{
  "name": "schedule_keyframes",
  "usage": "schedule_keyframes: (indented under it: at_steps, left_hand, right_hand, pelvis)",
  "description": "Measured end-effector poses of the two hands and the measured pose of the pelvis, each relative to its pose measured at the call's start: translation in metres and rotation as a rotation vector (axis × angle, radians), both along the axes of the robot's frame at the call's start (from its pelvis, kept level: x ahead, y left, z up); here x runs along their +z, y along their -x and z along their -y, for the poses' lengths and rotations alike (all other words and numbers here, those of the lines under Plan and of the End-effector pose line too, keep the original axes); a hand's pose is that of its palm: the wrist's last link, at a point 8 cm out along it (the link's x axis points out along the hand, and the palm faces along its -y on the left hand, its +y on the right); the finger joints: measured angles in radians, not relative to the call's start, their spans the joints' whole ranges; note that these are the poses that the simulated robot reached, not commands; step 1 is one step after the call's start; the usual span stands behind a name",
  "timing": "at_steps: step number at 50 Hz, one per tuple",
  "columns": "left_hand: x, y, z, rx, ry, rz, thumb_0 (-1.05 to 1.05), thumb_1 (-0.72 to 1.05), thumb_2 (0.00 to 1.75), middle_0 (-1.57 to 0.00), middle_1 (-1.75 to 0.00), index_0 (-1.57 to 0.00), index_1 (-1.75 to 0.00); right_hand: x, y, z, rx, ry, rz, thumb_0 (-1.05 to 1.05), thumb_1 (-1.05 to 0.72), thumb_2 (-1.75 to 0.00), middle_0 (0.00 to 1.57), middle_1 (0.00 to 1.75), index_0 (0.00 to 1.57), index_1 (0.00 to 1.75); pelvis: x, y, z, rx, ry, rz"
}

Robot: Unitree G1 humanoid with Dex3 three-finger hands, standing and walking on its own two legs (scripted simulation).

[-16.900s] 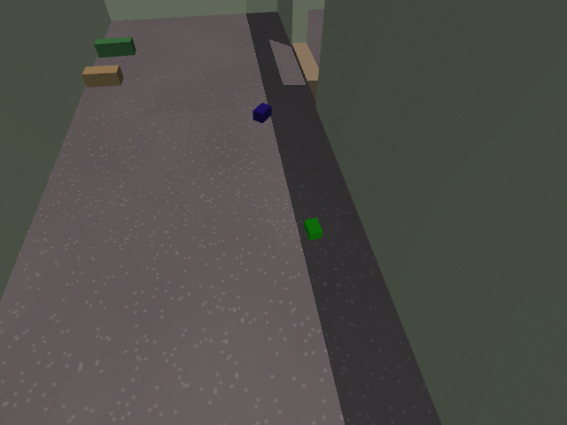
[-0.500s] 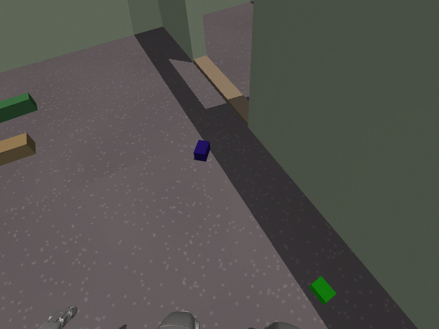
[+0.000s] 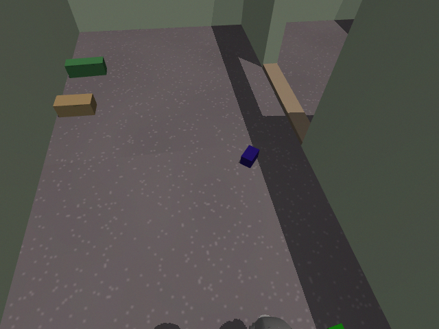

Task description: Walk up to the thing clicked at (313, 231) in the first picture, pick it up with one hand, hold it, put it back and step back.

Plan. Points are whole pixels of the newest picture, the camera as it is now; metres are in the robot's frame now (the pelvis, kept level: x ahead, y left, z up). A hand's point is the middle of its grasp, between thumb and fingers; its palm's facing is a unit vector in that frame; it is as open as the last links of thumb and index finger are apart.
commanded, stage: walk up
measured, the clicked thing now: out of the picture +0.18 -0.47 -0.73
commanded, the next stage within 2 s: stand in 1.36 s
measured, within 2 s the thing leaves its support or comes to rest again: neither
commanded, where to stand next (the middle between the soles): +0.08 -0.01 m, yaw +15 degrees
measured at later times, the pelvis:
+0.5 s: pelvis +0.01 +0.01 -0.01, yaw +12 degrees
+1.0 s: pelvis +0.01 -0.01 +0.00, yaw +17 degrees
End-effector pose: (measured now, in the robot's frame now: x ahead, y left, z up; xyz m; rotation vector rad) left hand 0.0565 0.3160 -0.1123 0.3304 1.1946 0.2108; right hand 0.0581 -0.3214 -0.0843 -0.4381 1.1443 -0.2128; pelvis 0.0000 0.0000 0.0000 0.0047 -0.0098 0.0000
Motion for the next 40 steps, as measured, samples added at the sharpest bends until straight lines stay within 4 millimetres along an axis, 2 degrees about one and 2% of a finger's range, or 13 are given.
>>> schedule_keyframes:
  at_steps: [4,6,11,15,18,21,23,31,36,40]
  left_hand:
    - [0.007,-0.008,0.01,0.021,-0.046,0.04,0.01,0.91,0.89,-0.21,-0.3,-0.2,-0.3]
    - [0.015,-0.009,0.014,0.024,-0.059,0.062,0.01,0.91,0.89,-0.21,-0.3,-0.2,-0.3]
    - [0.036,-0.004,0.013,0.067,-0.086,0.101,0.01,0.9,0.89,-0.21,-0.3,-0.2,-0.3]
    - [0.037,0.005,0.002,0.089,-0.095,0.097,0.01,0.9,0.89,-0.21,-0.3,-0.21,-0.3]
    - [0.025,0.012,-0.012,0.124,-0.081,0.092,0.01,0.9,0.89,-0.21,-0.3,-0.21,-0.3]
    - [0.004,0.018,-0.027,0.163,-0.06,0.084,0.01,0.9,0.89,-0.21,-0.3,-0.2,-0.3]
    - [-0.007,0.022,-0.03,0.196,-0.039,0.065,0.01,0.9,0.89,-0.21,-0.3,-0.2,-0.3]
    - [-0.022,0.044,-0.015,0.238,0.036,-0.012,0.01,0.91,0.89,-0.2,-0.3,-0.2,-0.3]
    - [-0.023,0.063,-0.001,0.262,0.021,-0.046,0.01,0.91,0.89,-0.21,-0.3,-0.2,-0.3]
    - [-0.013,0.08,0.012,0.279,0.008,-0.052,0.01,0.91,0.89,-0.21,-0.3,-0.2,-0.3]
  right_hand:
    - [-0.023,-0.033,0.005,0.033,-0.04,0.01,0.01,-0.9,-0.9,0.21,0.3,0.21,0.3]
    - [-0.028,-0.049,0.001,0.051,-0.058,0.013,0.01,-0.9,-0.9,0.2,0.3,0.21,0.3]
    - [-0.026,-0.083,-0.011,0.135,-0.098,0.035,0.01,-0.9,-0.9,0.2,0.3,0.21,0.3]
    - [-0.024,-0.1,-0.019,0.164,-0.1,0.05,0.01,-0.9,-0.9,0.2,0.3,0.21,0.3]
    - [-0.022,-0.105,-0.026,0.182,-0.076,0.046,0.01,-0.9,-0.9,0.2,0.3,0.21,0.3]
    - [-0.022,-0.105,-0.033,0.19,-0.032,0.042,0.01,-0.9,-0.9,0.2,0.3,0.21,0.3]
    - [-0.019,-0.102,-0.037,0.201,-0.01,0.033,0.01,-0.9,-0.9,0.2,0.3,0.21,0.3]
    - [-0.005,-0.101,-0.04,0.225,0.029,0.008,0.01,-0.9,-0.9,0.21,0.3,0.21,0.3]
    - [-0.015,-0.112,-0.034,0.244,0.009,0.017,0.01,-0.9,-0.9,0.21,0.3,0.21,0.3]
    - [-0.024,-0.12,-0.037,0.243,-0.034,0.013,0.01,-0.9,-0.9,0.2,0.3,0.21,0.3]
  pelvis:
    - [-0.008,-0.005,0.01,0.033,0.024,0.004]
    - [-0.006,-0.006,0.014,0.054,0.009,0.009]
    - [0.005,-0.009,0.014,0.106,-0.036,0.016]
    - [0.003,-0.012,0.009,0.126,-0.029,0.021]
    - [-0.003,-0.014,0.002,0.153,-0.019,0.026]
    - [-0.014,-0.016,-0.008,0.176,-0.026,0.035]
    - [-0.016,-0.015,-0.012,0.182,-0.026,0.036]
    - [-0.007,-0.011,-0.011,0.227,0.011,0.014]
    - [-0.012,-0.008,0.0,0.242,0.016,0.008]
    - [-0.008,-0.006,0.007,0.264,0.033,0.026]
